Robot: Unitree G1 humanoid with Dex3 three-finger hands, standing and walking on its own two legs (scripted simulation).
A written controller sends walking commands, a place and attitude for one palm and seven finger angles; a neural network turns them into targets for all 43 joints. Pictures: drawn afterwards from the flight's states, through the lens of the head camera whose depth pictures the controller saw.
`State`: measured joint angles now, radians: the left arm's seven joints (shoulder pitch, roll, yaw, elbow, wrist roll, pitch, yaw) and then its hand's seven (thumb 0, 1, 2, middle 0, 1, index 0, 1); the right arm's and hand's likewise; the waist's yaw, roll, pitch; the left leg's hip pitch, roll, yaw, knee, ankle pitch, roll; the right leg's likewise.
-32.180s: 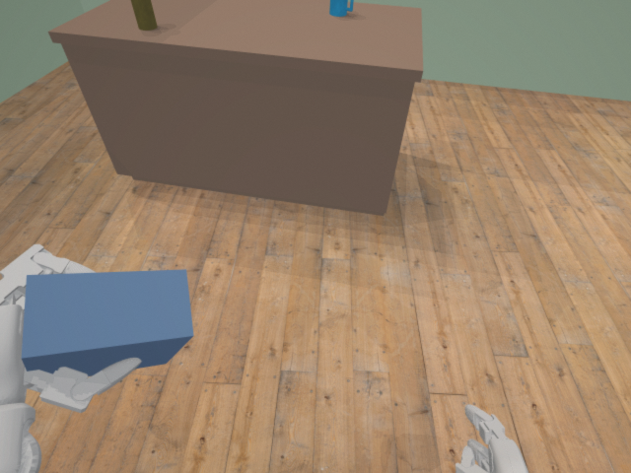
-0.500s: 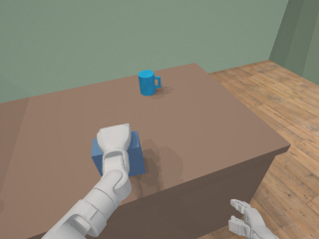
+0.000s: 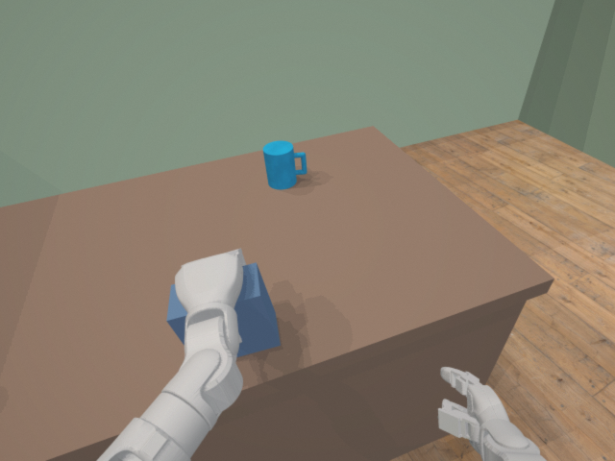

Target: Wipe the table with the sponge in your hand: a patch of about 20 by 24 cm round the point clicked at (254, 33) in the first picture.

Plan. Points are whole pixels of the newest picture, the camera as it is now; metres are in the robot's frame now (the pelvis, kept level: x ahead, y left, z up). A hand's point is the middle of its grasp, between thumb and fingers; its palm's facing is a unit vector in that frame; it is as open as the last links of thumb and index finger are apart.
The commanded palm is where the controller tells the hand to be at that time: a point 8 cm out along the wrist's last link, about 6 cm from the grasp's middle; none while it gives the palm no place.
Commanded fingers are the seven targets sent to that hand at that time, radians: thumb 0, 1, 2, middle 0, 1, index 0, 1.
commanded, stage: slide back across to the middle lane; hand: left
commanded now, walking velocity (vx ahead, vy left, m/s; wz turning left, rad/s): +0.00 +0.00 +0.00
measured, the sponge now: (231, 324) +0.31 +0.16 +0.02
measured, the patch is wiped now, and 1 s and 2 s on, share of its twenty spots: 1.00 1.00 1.00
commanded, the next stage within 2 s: wipe forward along the middle lane in 0.42 s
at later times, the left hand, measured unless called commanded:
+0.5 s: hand (182, 314) +0.29 +0.22 +0.07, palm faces +0.04 -0.14 -0.99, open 10.3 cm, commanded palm +0.25 +0.22 +0.12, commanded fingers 0.00 0.10 1.30 -1.20 -1.60 -1.20 -1.60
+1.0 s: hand (170, 306) +0.31 +0.25 +0.06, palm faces -0.03 -0.08 -1.00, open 10.3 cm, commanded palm +0.29 +0.25 +0.10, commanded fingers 0.00 0.10 1.30 -1.20 -1.60 -1.20 -1.60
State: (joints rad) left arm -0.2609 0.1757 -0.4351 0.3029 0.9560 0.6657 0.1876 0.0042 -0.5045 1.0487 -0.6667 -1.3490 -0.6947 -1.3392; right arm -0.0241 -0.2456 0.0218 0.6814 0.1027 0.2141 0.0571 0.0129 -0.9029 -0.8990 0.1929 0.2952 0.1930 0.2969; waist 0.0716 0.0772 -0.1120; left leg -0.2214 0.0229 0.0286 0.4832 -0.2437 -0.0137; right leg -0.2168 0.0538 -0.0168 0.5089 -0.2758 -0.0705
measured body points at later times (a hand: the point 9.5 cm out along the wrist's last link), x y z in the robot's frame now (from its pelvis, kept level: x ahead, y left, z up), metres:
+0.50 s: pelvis +0.00 +0.00 +0.00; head -0.04 -0.04 +0.45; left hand +0.28 +0.22 +0.12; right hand +0.24 -0.21 -0.07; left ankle +0.01 +0.13 -0.74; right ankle +0.00 -0.07 -0.74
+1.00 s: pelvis -0.01 +0.01 +0.00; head -0.04 -0.03 +0.45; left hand +0.30 +0.25 +0.11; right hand +0.21 -0.22 -0.09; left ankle +0.01 +0.13 -0.74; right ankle +0.00 -0.07 -0.74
